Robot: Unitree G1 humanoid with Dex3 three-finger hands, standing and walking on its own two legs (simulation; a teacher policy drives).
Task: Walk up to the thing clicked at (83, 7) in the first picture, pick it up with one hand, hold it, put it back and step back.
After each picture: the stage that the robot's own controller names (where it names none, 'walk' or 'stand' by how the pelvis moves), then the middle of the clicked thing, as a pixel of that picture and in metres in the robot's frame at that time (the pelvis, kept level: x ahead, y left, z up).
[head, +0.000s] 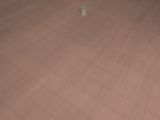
stand; (83, 10) +2.12 -0.05 -0.72
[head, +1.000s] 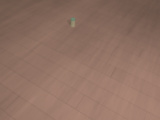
walk; (72, 22) +1.98 +0.01 -0.72
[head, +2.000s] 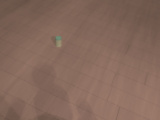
walk; (58, 41) +1.37 +0.16 -0.72
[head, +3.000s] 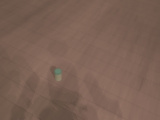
walk; (58, 74) +0.92 +0.16 -0.72
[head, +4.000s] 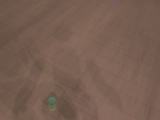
walk; (52, 103) +0.62 +0.17 -0.71
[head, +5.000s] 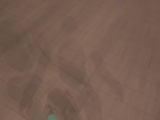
stand; out of the picture +0.46 +0.20 -0.70
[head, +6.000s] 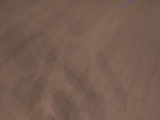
stand; out of the picture +0.42 +0.20 -0.72
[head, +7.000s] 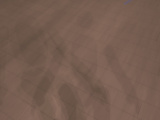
stand; out of the picture +0.37 +0.23 -0.72
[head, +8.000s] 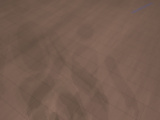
stand; out of the picture +0.44 +0.17 -0.71
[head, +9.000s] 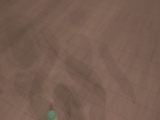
stand; (52, 117) +0.46 +0.23 -0.70
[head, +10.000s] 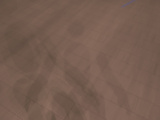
stand; out of the picture +0.44 +0.19 -0.70
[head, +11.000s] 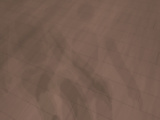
walk; out of the picture +0.36 +0.26 -0.72
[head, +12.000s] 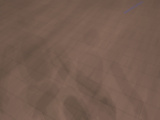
walk; out of the picture +0.44 +0.26 -0.71
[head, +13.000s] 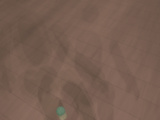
stand; (61, 113) +0.47 +0.21 -0.70
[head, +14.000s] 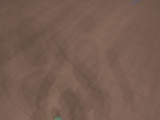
stand; out of the picture +0.46 +0.18 -0.72
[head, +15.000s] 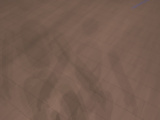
stand; out of the picture +0.45 +0.19 -0.72
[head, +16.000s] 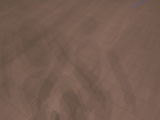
go down; out of the picture +0.44 +0.19 -0.72
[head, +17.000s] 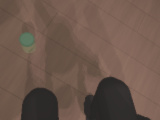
go down; (28, 43) +0.55 +0.16 -0.36
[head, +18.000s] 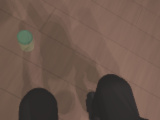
approach; (26, 41) +0.56 +0.15 -0.34
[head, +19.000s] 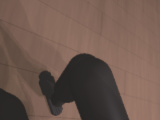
close in; out of the picture +0.56 +0.21 -0.26
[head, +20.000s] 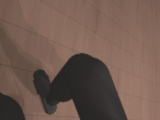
close; out of the picture +0.55 +0.22 -0.28
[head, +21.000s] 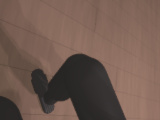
lift; out of the picture +0.53 +0.21 -0.29
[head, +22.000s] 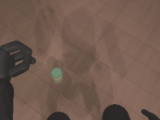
lift; (57, 75) +0.52 +0.12 -0.50
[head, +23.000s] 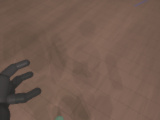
go down; out of the picture +0.47 +0.15 -0.68
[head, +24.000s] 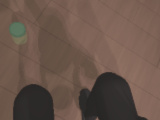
go down; (18, 34) +0.57 +0.16 -0.34
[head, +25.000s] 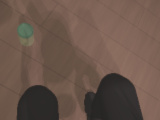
close in; (26, 35) +0.57 +0.14 -0.32
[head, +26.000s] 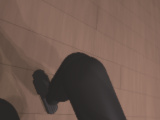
close in; out of the picture +0.56 +0.21 -0.27
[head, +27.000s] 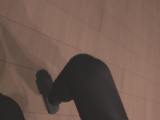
close; out of the picture +0.56 +0.22 -0.28
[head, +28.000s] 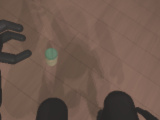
lift; (51, 57) +0.56 +0.12 -0.41
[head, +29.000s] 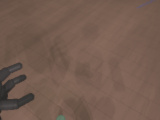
close in; out of the picture +0.49 +0.15 -0.68
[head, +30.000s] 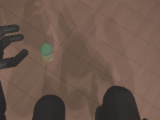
hold; (47, 52) +0.56 +0.13 -0.39
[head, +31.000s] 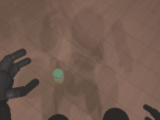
hold; (58, 76) +0.52 +0.13 -0.52
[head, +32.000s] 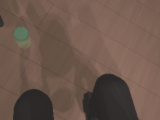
crouch; (22, 38) +0.58 +0.14 -0.34
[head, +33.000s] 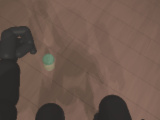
hold; (48, 62) +0.57 +0.12 -0.45
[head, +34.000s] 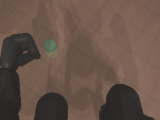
hold; (51, 49) +0.57 +0.12 -0.38
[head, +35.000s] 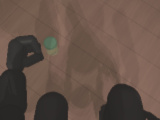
lower; (51, 46) +0.56 +0.11 -0.38
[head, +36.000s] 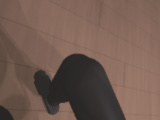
lower; out of the picture +0.58 +0.21 -0.28
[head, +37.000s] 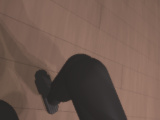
lower; out of the picture +0.57 +0.21 -0.29
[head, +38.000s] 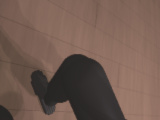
hold; out of the picture +0.57 +0.22 -0.29
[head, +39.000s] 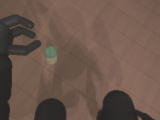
hold; (51, 55) +0.57 +0.11 -0.41
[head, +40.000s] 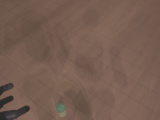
stand; (61, 110) +0.50 +0.15 -0.67
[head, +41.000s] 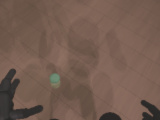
withdraw; (55, 81) +0.53 +0.14 -0.53
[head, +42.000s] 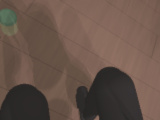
withdraw; (8, 23) +0.60 +0.15 -0.28
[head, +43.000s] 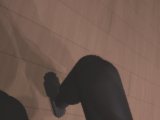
hold; out of the picture +0.58 +0.20 -0.26
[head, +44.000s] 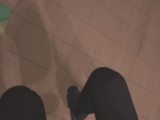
stand; out of the picture +0.58 +0.18 -0.30
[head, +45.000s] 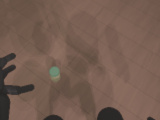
stand; (54, 74) +0.56 +0.12 -0.53
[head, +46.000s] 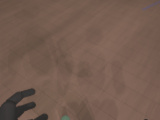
hold; out of the picture +0.49 +0.12 -0.67
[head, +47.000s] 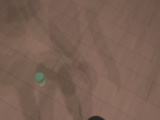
withdraw; (40, 79) +0.53 +0.15 -0.62
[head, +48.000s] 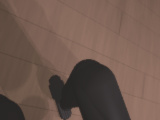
hold; out of the picture +0.60 +0.19 -0.28
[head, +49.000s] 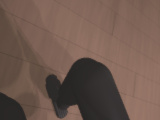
hold; out of the picture +0.59 +0.20 -0.29
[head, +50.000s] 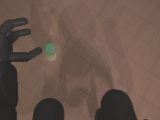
hold; (50, 52) +0.58 +0.11 -0.41
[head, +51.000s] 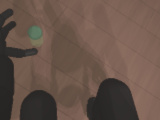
lower; (36, 36) +0.59 +0.11 -0.37
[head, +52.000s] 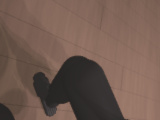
lower; out of the picture +0.60 +0.20 -0.30
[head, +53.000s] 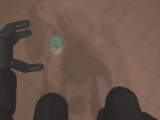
lower; (56, 45) +0.60 +0.09 -0.37
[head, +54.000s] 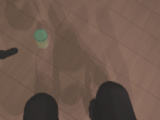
stand; (41, 39) +0.60 +0.11 -0.39
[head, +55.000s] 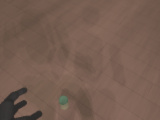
rise; (63, 102) +0.53 +0.11 -0.64
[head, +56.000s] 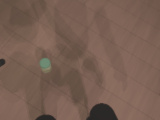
withdraw; (45, 65) +0.56 +0.12 -0.54
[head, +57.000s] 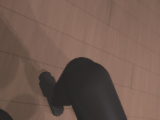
hold; out of the picture +0.62 +0.18 -0.28
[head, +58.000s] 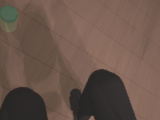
hold; (8, 19) +0.60 +0.16 -0.32
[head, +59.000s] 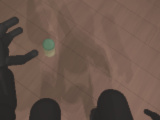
lower; (49, 48) +0.60 +0.10 -0.42
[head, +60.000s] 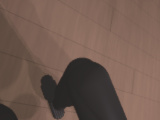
lower; out of the picture +0.63 +0.17 -0.28
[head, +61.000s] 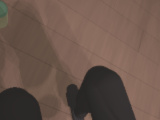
stand; out of the picture +0.62 +0.16 -0.30
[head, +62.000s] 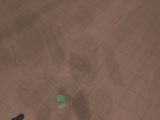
stand; (60, 101) +0.54 +0.10 -0.63
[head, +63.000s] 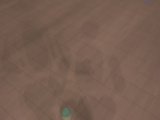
stand; (66, 114) +0.52 +0.09 -0.66
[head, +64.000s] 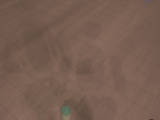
stand; (65, 113) +0.53 +0.10 -0.66
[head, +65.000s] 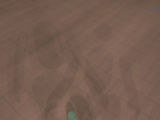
stand; (72, 118) +0.53 +0.10 -0.72
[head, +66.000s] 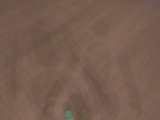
stand; (69, 117) +0.53 +0.12 -0.72
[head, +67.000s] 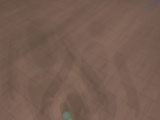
walk; (67, 118) +0.52 +0.13 -0.72
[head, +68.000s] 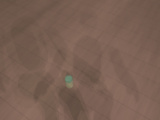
walk; (69, 81) +0.73 +0.15 -0.71
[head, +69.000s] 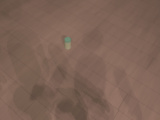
walk; (67, 43) +1.12 +0.13 -0.69
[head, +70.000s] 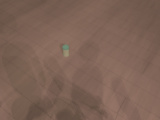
stand; (65, 50) +1.14 +0.13 -0.70
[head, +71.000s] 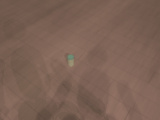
stand; (70, 60) +1.11 +0.12 -0.73
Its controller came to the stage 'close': yes
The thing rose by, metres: 0.01
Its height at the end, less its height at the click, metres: +0.00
